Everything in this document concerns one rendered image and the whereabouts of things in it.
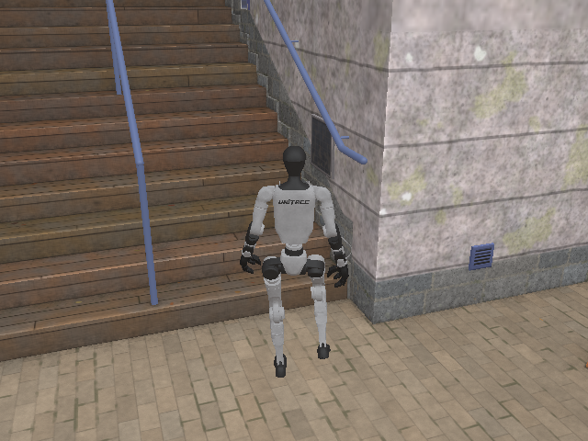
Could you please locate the stairs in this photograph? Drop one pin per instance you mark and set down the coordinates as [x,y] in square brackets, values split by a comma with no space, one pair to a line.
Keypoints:
[73,269]

